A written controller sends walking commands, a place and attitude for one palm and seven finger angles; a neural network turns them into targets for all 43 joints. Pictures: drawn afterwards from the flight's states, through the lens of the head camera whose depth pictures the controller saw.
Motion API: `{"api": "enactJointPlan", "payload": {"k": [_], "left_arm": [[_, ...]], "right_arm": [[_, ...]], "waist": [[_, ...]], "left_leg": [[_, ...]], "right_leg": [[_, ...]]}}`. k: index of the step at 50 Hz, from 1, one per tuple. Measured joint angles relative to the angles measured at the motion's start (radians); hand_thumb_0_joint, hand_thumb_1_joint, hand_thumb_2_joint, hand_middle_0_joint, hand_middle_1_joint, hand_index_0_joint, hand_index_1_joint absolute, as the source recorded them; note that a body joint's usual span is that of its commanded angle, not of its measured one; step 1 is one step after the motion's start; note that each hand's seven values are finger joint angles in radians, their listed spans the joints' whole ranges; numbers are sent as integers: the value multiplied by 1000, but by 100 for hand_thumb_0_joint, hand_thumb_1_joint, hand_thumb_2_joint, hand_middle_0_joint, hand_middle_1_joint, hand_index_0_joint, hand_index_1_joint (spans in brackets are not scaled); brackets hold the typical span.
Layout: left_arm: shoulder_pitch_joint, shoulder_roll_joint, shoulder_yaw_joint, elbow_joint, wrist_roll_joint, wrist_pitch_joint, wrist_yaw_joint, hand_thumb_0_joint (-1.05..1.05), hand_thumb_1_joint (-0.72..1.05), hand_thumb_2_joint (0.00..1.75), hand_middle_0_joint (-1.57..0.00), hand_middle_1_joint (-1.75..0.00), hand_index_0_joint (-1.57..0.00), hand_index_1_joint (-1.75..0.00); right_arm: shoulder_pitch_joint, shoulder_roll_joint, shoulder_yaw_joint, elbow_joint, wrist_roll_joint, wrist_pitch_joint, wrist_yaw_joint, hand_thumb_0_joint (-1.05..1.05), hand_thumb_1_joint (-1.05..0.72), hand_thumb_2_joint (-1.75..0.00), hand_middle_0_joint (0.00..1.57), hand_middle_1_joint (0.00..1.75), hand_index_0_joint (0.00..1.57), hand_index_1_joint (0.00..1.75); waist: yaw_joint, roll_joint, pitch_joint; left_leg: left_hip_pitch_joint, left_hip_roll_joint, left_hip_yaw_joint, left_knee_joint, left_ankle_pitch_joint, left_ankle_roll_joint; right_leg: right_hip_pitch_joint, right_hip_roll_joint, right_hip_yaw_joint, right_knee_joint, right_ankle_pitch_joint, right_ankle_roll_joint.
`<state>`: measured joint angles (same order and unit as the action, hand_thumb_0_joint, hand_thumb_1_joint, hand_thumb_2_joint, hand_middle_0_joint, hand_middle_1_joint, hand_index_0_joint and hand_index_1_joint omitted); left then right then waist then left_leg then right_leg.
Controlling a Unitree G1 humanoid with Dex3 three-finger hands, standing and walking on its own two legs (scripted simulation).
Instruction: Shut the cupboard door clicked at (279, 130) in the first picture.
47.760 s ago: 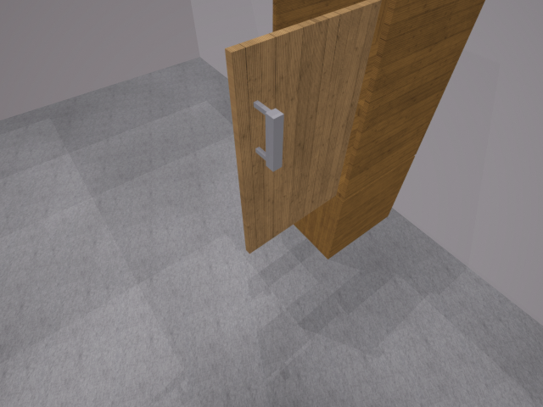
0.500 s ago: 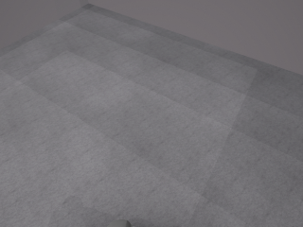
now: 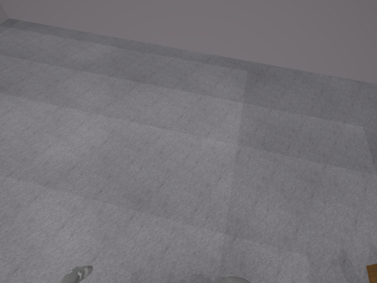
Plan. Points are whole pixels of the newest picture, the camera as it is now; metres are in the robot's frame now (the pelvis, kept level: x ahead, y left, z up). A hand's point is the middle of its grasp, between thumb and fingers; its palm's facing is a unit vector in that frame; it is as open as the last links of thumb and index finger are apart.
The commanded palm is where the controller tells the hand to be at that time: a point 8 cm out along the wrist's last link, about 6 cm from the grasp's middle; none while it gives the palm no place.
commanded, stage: turn to face it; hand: left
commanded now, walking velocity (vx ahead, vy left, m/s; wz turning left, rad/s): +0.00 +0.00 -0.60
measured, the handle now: out of the picture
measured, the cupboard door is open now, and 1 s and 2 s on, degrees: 23 23 23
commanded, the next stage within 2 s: none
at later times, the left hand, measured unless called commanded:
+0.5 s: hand (116, 263) +0.18 +0.19 -0.18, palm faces -0.27 -0.95 -0.19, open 7.4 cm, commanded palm none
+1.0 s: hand (142, 245) +0.22 +0.13 -0.17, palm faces -0.53 -0.82 -0.23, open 7.4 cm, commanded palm none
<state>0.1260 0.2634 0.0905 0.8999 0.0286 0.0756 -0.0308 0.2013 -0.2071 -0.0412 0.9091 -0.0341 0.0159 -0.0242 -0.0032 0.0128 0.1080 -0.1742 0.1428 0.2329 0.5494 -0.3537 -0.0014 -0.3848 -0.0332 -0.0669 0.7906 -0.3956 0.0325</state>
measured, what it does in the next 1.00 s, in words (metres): steps on the spot, turning right: right foot, then left foot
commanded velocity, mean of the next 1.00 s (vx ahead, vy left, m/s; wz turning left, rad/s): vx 0.00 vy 0.00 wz -0.60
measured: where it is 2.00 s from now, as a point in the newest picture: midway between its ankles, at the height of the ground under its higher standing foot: outside the picture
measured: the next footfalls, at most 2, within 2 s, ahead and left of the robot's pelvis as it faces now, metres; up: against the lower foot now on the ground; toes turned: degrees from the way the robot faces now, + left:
right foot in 0.06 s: +0.05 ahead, -0.14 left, +0.00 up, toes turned -7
left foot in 0.38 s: +0.11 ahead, +0.12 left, +0.00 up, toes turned -9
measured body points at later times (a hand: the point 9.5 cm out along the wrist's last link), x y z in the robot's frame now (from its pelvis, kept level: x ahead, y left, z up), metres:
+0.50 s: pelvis +0.03 +0.02 +0.00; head +0.08 +0.03 +0.44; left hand +0.19 +0.24 -0.16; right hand +0.03 -0.25 -0.13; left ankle +0.07 +0.13 -0.74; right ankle -0.03 -0.11 -0.67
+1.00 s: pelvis +0.04 +0.01 -0.01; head +0.09 -0.01 +0.44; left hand +0.25 +0.17 -0.15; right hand -0.03 -0.26 -0.14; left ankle +0.11 +0.11 -0.72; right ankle -0.03 -0.11 -0.74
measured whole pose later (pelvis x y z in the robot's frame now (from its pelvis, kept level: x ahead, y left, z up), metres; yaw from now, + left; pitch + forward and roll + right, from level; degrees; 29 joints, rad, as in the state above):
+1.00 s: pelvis +0.04 +0.01 -0.01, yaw -33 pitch +1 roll -1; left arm 0.17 0.23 0.06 0.89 0.03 0.06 -0.01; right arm 0.17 -0.24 -0.05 0.86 -0.01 0.04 -0.02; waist 0.00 -0.01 0.09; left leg -0.40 0.06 0.05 0.76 -0.38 -0.07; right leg -0.31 0.02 0.06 0.57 -0.28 0.01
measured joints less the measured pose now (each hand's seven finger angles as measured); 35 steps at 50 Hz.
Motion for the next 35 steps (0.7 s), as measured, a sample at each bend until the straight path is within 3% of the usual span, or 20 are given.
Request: {"api": "enactJointPlan", "payload": {"k": [3,4,6,9,13,18,20,22,24,26,32,35], "left_arm": [[-12,5,-10,-25,1,-20,-3,1,91,90,-20,-30,-20,-30],[-15,4,-12,-31,3,-36,2,1,91,90,-20,-30,-20,-30],[-19,-11,-24,-37,-2,-54,15,1,91,90,-20,-30,-20,-30],[-7,-24,-34,-42,-2,-45,32,1,91,90,-20,-30,-20,-30],[9,-30,-41,-33,3,-29,31,1,91,90,-21,-30,-20,-30],[24,-29,-36,-25,2,-14,21,1,90,90,-21,-30,-21,-30],[26,-24,-29,-23,-7,-2,18,1,90,90,-21,-30,-21,-30],[21,-13,-21,-16,-5,8,12,1,90,90,-21,-30,-21,-30],[17,-4,-13,-12,-3,9,2,1,91,90,-21,-30,-20,-30],[14,1,-8,-14,-4,9,-4,1,91,90,-21,-30,-20,-30],[1,-4,-9,-23,-6,6,-11,1,91,90,-20,-30,-20,-30],[-4,-7,-15,-28,-6,-5,-10,1,91,90,-20,-30,-20,-30]], "right_arm": [[30,-25,-10,4,7,9,7,0,-90,-89,20,30,21,30],[33,-36,-14,8,11,16,10,0,-90,-89,20,30,21,30],[17,-62,-20,14,17,42,4,0,-90,-89,20,30,20,30],[-4,-71,-20,9,19,53,0,1,-91,-89,20,30,20,30],[-17,-58,-13,-22,19,43,8,1,-91,-89,20,30,20,30],[-17,-35,-1,-52,23,20,10,0,-91,-89,20,30,20,30],[-7,-27,7,-58,16,1,7,0,-91,-89,20,30,20,30],[0,-10,20,-56,6,-6,6,0,-91,-89,20,30,20,30],[13,3,28,-54,1,-7,4,0,-91,-89,20,30,20,30],[22,10,32,-50,-2,-4,2,0,-90,-89,20,30,21,30],[34,0,18,-33,-2,2,5,0,-90,-89,20,30,21,30],[43,-18,5,-25,3,9,10,0,-90,-89,20,30,21,30]], "waist": [[-11,10,-7],[-9,16,-9],[-16,41,4],[-20,36,11],[-21,3,2],[-11,-33,-13],[-11,-42,-23],[-4,-55,-18],[-2,-55,-14],[2,-46,-8],[-7,-2,3],[-13,16,0]], "left_leg": [[-30,26,28,104,-58,-23],[-68,28,6,196,-101,-33],[-162,-2,-101,410,-190,-48],[-262,-43,-172,573,-163,-64],[-291,-58,-189,470,-103,-75],[-202,-83,-194,161,-9,-67],[-180,-81,-185,85,64,-28],[-172,-68,-157,96,47,-3],[-145,-50,-138,63,46,1],[-116,-30,-118,21,62,-2],[-79,26,-52,2,58,-19],[-89,49,-20,63,20,-37]], "right_leg": [[89,5,-18,-181,138,-28],[88,11,-11,-188,115,-33],[68,28,0,-149,77,-41],[75,37,33,-178,94,-40],[81,37,80,-222,124,-34],[53,45,141,-198,117,-8],[14,56,155,-124,44,-2],[-46,63,136,59,-75,-5],[-91,59,94,217,-100,2],[-101,45,55,268,-97,11],[-12,23,-4,55,-70,4],[74,25,-21,-131,38,-13]]}}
